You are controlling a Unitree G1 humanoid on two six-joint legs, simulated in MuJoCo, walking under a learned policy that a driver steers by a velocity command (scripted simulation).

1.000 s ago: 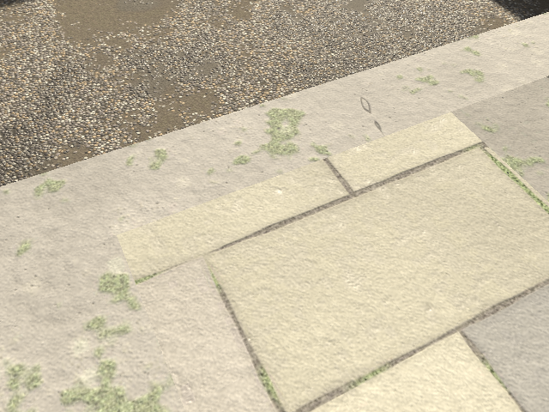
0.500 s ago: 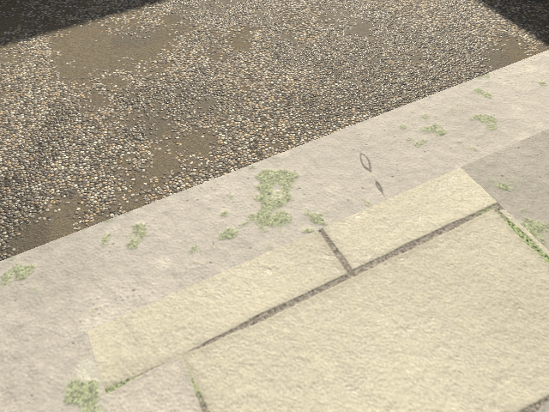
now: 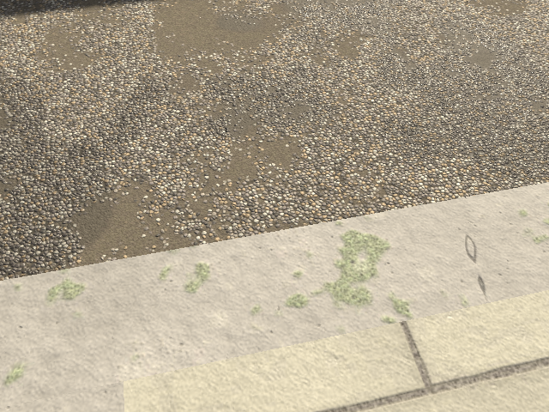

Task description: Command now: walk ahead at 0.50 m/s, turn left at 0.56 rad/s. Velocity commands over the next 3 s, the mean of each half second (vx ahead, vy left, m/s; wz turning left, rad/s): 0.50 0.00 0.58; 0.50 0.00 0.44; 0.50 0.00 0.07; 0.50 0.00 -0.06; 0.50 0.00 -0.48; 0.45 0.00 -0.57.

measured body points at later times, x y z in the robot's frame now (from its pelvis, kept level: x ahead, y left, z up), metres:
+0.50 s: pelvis +0.28 -0.05 +0.00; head +0.30 -0.06 +0.45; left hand +0.26 +0.23 -0.11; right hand +0.50 -0.27 -0.10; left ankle +0.26 +0.10 -0.66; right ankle +0.30 -0.16 -0.74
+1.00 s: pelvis +0.48 +0.07 +0.00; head +0.48 +0.09 +0.45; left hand +0.44 +0.38 -0.12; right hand +0.65 -0.13 -0.12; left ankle +0.45 +0.15 -0.74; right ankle +0.62 -0.05 -0.66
